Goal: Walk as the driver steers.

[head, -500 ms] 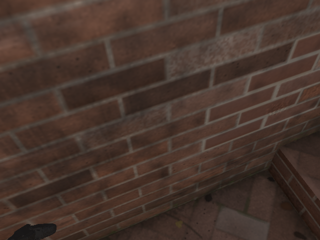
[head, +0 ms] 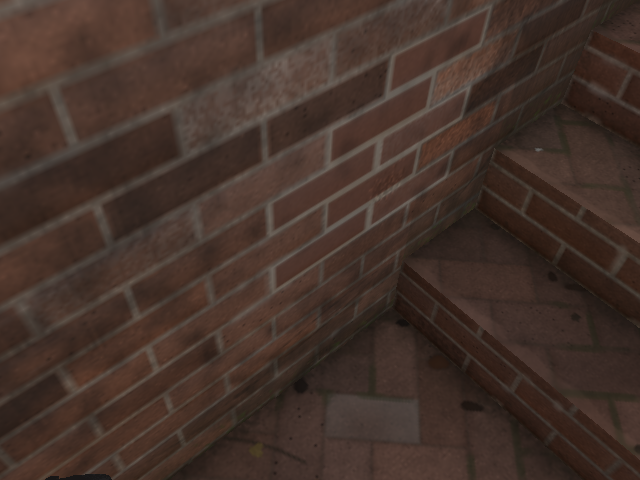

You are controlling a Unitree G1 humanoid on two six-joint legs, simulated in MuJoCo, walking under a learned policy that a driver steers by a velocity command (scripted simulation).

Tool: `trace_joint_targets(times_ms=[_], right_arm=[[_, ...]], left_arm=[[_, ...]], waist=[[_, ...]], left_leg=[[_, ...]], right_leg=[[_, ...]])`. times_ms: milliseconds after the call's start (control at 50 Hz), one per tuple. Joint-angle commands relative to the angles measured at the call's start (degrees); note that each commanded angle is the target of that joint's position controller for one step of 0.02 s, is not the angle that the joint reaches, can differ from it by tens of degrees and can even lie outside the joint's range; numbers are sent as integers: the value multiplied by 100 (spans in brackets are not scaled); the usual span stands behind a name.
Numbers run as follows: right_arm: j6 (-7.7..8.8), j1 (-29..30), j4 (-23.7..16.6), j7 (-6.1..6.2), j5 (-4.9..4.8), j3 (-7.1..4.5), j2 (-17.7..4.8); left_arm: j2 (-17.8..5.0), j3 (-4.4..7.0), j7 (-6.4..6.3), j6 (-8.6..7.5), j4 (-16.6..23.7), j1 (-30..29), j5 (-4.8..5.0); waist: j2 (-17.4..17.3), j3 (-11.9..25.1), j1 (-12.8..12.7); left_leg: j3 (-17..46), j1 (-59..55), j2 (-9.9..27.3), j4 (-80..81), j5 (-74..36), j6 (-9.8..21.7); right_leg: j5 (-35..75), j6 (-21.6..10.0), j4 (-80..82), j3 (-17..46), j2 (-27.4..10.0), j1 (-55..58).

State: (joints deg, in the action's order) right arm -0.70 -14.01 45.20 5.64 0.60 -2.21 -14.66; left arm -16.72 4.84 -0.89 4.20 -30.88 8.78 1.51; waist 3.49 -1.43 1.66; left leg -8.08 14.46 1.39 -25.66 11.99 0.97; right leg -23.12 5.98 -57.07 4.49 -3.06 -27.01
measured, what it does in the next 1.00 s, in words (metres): steps to the right, turning right: right foot, then left foot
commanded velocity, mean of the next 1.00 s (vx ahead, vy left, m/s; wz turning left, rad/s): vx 0.23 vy -0.10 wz -0.59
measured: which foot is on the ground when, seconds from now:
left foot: down 0.00-0.12, up 0.14-0.46, down 0.48-0.80, up 0.82-1.00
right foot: up 0.00-0.08, down 0.10-0.48, up 0.50-0.76, down 0.78-1.00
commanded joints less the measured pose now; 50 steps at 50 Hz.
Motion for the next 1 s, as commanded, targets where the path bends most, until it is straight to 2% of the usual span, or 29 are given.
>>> trace_joint_targets(times_ms=[20, 80, 100, 120, 140, 160, 180, 200, 260, 360, 380, 420, 460, 480, 500, 520, 540, 560, 620, 700, 760, 800, 820, 840, 880, 900, 940, 960, 1000], right_arm=[[17, 14, -358, -2, -35, -398, -1355], [-81, 24, -377, 27, -54, -399, -1263], [-90, -240, -406, -35, 7, -353, -1113], [-83, -606, -348, -106, 144, -344, -904], [-66, -339, -913, -171, 263, -288, -799], [-40, 318, -894, -139, 186, -416, -1092], [-63, 383, -907, -111, 43, -418, -1019], [-98, 107, -713, -54, 4, -409, -905], [-36, -116, -671, -42, 121, -333, -829], [-31, 27, -946, -275, 14, -131, -591], [116, -754, -660, -306, -147, -183, -875], [239, -557, -579, -268, -283, -285, -1044], [301, -1793, -40, -201, -142, -314, -1059], [317, -2461, 211, -199, -83, -352, -1196], [394, -2501, 41, -197, 135, -361, -1614], [380, -1391, -226, -79, 179, -598, -2105], [358, -922, -278, -58, 15, -509, -1607], [340, -864, -171, -76, -21, -456, -1323], [396, -664, 47, -145, 20, -427, -1031], [424, -728, 187, -212, 24, -562, -1260], [289, -1070, 400, -260, -57, -539, -1381], [263, -1104, 302, -348, 82, -404, -1213], [320, -676, -489, -496, 118, -247, -552], [315, -236, -535, -561, 171, -293, -893], [425, 148, -531, -672, -5, -271, -861], [485, 44, -420, -668, 92, -247, -826], [444, -284, -233, -646, 132, -218, -802], [382, -273, -124, -627, 163, -179, -612], [235, 3, -202, -628, 208, -190, -707]], left_arm=[[-283, 4, 45, -147, 583, -389, -6], [-442, 103, 133, -212, 281, 131, -25], [-592, 143, 143, -168, 61, 429, -53], [-884, 270, 81, -133, -17, 630, 32], [-1730, 446, 32, -142, 113, 465, 46], [-1254, 329, 43, -301, 277, 393, -167], [-1170, 260, 47, -419, 243, 68, -244], [-996, 219, 56, -480, 296, -257, -164], [-601, 52, 17, -387, 229, -440, 38], [-745, 106, -55, -338, -125, -150, -14], [-767, 140, 63, -271, -238, 193, 41], [-907, 194, 199, -317, -199, 96, -83], [-700, 159, 299, -455, -60, -349, -43], [-282, 58, 385, -522, -13, -281, 41], [-34, -32, 507, -680, 153, -162, -38], [-544, 27, 547, -497, -61, 120, -880], [-861, 141, 580, -386, -224, -311, -907], [-852, 144, 655, -325, -260, -567, -807], [-607, 60, 915, -213, -477, -425, -476], [-365, -36, 959, -290, -606, -770, -399], [-381, -8, 850, -342, -844, -358, -464], [-762, 187, 638, -416, -1570, 1496, -509], [-1745, 362, 536, -420, -1488, 1678, -428], [-1681, 306, 428, -419, -1423, 1433, -164], [-1360, 251, 296, -432, -1625, 1220, -356], [-1173, 207, 251, -497, -1558, 868, -382], [-950, 141, 252, -615, -1567, 656, -378], [-766, 70, 283, -799, -1532, 733, -400], [-773, 26, 231, -915, -1765, 923, -191]], waist=[[-1120, 420, 81], [-1063, 493, -107], [-627, 473, -101], [467, 306, -84], [2123, 401, -9], [897, 526, -435], [619, 392, -216], [396, 358, -49], [349, 592, 12], [352, 656, 25], [622, 1156, 41], [1210, 273, 55], [765, -65, 760], [-412, 197, 870], [-1469, 384, 641], [-2003, 167, 60], [-1410, -302, 62], [-1243, -516, 58], [-1680, -572, -117], [-1704, -528, 55], [-1558, -437, -166], [-78, 680, -1071], [2282, 1264, -938], [1615, 1117, -887], [378, 112, -656], [66, -40, -424], [174, 139, -164], [-448, 50, -184], [-362, -97, -140]], left_leg=[[1214, -485, 1528, 1011, -274, 938], [724, -353, 1335, 499, -445, 471], [352, -14, 1155, -165, -447, 162], [-113, 1065, 740, -1484, 863, -275], [-61, 2535, -39, -2726, 2243, -695], [997, 2613, -74, -3896, 2234, -661], [1221, 2791, -64, -4350, 1758, -542], [1309, 2892, 6, -4510, 1320, -515], [1310, 2645, -47, -4490, 600, -609], [1273, 2180, -71, -3025, 429, -718], [959, 1222, -102, -2133, 793, -533], [546, 140, -346, -1427, 1102, -344], [540, -1689, -199, -114, 772, -10], [1830, -2883, 949, 108, 773, 277], [3903, -2928, 2463, 400, -193, 896], [5216, -1986, 3309, 1177, 644, 1124], [4605, -1431, 2980, 1240, 1365, 1030], [3549, -1131, 2491, 1234, 1521, 693], [1441, -629, 1656, 1261, -82, 112], [187, -170, 1438, 1256, 85, -97], [0, -106, 1783, 254, -673, 19], [-477, 615, 1339, -3065, -1496, -97], [-190, 2599, 252, -5026, 2551, -351], [780, 2870, 284, -5495, 2418, -97], [973, 2946, 597, -5003, 1299, 337], [1037, 2401, 787, -4576, 974, 348], [930, 1661, 720, -4285, 752, 222], [1044, 1851, 592, -4281, 463, 111], [1076, 2118, 613, -3538, 182, -10]], right_leg=[[-265, -201, 813, -391, -87, 134], [604, -580, 2513, -725, 178, 1003], [851, -809, 3036, -668, 367, 1521], [2111, -1102, 3406, 233, -65, 2233], [2459, -2214, 3855, 2712, -1513, 2168], [2236, -2538, 3997, 2755, -1575, 1936], [2302, -2273, 3944, 2308, -1440, 1780], [2427, -1961, 3737, 1922, -1167, 1775], [2871, -1773, 3464, 1496, -762, 1650], [2960, -1763, 3218, 1619, -542, 1740], [-317, -1861, 3531, 1274, -50, 1460], [-1523, -1886, 3867, 1518, 192, 213], [-1268, -1341, 3271, 1223, 651, -956], [-1202, -1098, 1489, 1040, 1023, -1768], [-1671, -1024, -218, 1272, 1306, -2365], [-1109, -1062, -655, 706, 894, -2570], [-407, -1027, -980, 689, 505, -2402], [79, -962, -978, 631, 398, -2170], [919, -731, -518, 361, 225, -1229], [571, -769, 1258, -637, 206, 183], [505, -1031, 1811, -1285, 581, 1038], [-76, -1261, 2263, -809, 955, 2930], [-2282, -2052, 3922, 2934, -852, 3648], [-2384, -2030, 4861, 3953, -1035, 3266], [-523, -1930, 4311, 2783, -884, 2619], [472, -1787, 4256, 2237, -678, 2056], [2112, -1964, 4246, 1847, -534, 1668], [2522, -1993, 4336, 2301, -955, 1799], [3907, -1968, 4423, 1868, -933, 2148]])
